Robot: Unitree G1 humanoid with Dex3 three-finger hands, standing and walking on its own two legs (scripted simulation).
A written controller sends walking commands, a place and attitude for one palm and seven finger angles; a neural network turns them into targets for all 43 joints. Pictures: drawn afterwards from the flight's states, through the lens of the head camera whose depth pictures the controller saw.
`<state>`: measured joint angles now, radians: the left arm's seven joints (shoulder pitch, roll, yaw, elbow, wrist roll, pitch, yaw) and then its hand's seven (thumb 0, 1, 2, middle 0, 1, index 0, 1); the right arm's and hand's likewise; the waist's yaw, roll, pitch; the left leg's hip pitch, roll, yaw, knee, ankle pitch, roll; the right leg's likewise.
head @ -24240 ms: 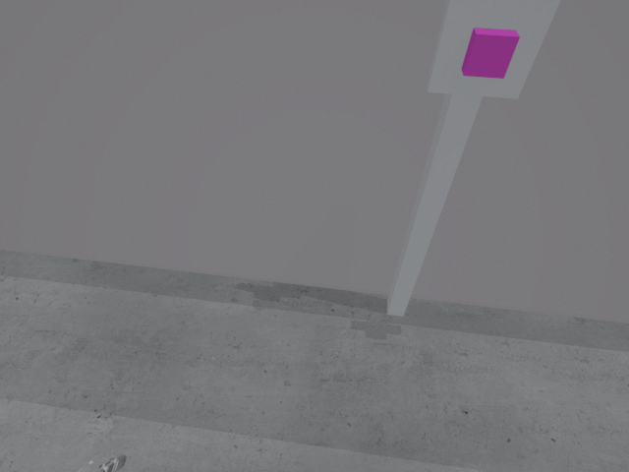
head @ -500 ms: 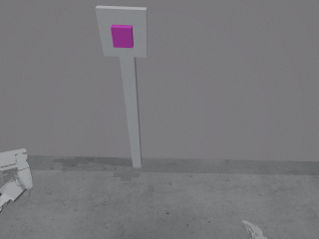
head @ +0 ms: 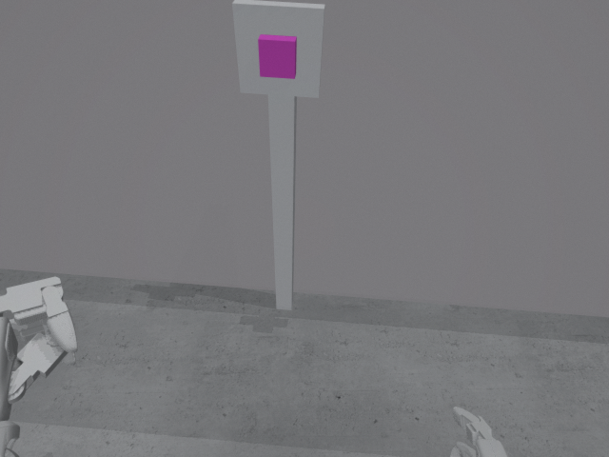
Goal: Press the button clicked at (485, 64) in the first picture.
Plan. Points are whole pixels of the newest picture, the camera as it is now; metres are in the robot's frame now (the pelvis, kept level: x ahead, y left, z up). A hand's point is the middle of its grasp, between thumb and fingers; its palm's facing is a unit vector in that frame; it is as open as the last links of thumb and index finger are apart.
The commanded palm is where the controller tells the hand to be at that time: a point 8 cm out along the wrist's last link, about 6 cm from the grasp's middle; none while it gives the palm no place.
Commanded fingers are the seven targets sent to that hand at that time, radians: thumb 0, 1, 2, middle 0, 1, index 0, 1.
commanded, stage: stop stepping back and stand still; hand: left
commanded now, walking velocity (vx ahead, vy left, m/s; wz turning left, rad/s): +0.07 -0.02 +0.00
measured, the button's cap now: (278, 56) +0.77 +0.12 +0.21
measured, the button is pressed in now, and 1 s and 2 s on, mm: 0 0 0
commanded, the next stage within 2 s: let the arm hang, fingers relaxed in 0.08 s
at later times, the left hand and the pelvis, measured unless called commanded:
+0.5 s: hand out of the picture +0.11 +0.19 -0.16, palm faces +0.07 -0.97 -0.23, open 3.4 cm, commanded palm none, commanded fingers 0.00 0.90 0.90 -0.68 -0.82 -0.68 -0.82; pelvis +0.03 +0.00 +0.00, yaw +2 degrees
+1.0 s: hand out of the picture -0.02 +0.17 -0.16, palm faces +0.05 -0.98 -0.18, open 7.1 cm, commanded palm none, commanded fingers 0.00 0.90 0.90 -0.20 -0.30 -0.20 -0.30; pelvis +0.01 +0.01 +0.01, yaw +0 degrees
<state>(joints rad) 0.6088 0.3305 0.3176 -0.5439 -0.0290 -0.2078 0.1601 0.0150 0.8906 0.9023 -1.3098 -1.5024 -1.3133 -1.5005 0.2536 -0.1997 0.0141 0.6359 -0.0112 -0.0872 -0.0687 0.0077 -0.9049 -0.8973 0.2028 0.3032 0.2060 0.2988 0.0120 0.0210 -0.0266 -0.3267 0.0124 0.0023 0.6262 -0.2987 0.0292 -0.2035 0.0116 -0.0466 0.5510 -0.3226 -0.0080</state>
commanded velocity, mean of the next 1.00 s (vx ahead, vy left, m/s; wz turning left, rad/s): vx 0.00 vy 0.00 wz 0.00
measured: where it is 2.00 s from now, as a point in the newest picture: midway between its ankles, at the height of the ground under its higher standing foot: outside the picture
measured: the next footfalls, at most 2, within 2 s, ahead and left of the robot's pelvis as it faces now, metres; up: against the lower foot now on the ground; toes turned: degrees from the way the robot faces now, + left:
none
